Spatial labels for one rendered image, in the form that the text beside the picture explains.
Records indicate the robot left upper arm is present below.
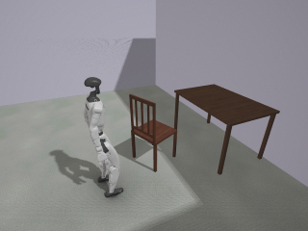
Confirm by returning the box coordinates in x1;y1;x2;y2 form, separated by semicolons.
83;94;90;119

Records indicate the right robot forearm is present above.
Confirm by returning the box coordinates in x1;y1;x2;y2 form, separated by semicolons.
90;128;104;154

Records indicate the robot right hand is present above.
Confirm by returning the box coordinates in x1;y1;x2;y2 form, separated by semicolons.
97;152;109;167

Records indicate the table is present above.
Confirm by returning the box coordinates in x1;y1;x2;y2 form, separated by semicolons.
174;84;280;175

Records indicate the robot shin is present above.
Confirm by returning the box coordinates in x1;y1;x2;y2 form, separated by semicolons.
101;161;111;178
109;167;120;193

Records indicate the robot left shin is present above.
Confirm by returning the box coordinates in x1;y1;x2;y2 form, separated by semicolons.
101;161;111;178

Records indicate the chair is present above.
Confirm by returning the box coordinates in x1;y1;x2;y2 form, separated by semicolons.
129;94;178;172

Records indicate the robot right upper arm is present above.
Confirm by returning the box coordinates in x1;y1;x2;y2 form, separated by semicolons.
89;102;103;132

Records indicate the robot right shin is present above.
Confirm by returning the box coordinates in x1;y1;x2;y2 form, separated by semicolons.
109;167;120;193

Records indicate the left robot forearm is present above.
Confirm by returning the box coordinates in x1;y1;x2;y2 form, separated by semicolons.
85;118;90;128

